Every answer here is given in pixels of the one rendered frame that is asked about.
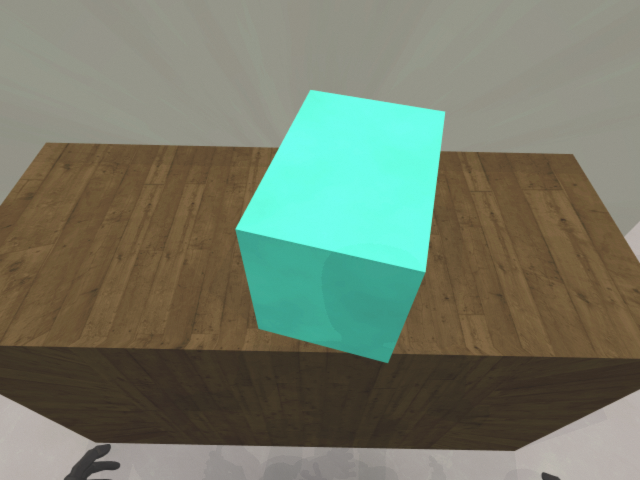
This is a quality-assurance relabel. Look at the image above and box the carton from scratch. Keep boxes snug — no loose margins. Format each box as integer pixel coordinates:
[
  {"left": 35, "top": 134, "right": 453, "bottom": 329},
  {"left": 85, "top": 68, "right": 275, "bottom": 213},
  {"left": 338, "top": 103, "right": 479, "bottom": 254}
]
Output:
[{"left": 235, "top": 90, "right": 445, "bottom": 363}]

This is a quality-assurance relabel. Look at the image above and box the pedestal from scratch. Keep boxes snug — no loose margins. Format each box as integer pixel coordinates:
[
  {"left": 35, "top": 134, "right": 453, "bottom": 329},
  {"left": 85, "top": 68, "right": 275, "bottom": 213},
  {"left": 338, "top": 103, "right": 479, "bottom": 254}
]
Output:
[{"left": 0, "top": 143, "right": 640, "bottom": 451}]

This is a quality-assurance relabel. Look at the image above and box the robot left hand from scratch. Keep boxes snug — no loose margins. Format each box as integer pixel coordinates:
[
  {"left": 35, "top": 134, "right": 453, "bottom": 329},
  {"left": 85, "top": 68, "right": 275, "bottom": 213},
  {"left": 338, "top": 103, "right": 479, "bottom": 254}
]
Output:
[{"left": 64, "top": 444, "right": 120, "bottom": 480}]

